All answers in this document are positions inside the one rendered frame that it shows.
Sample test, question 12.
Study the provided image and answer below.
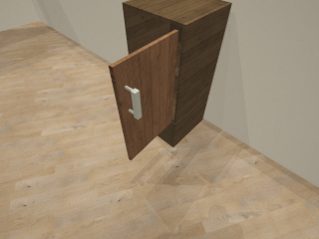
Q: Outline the cupboard door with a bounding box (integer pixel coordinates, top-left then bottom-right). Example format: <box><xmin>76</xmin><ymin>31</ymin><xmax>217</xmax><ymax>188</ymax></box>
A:
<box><xmin>109</xmin><ymin>29</ymin><xmax>179</xmax><ymax>160</ymax></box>

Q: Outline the handle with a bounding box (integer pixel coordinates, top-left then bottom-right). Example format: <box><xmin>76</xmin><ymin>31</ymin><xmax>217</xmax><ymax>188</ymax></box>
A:
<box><xmin>125</xmin><ymin>86</ymin><xmax>142</xmax><ymax>120</ymax></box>

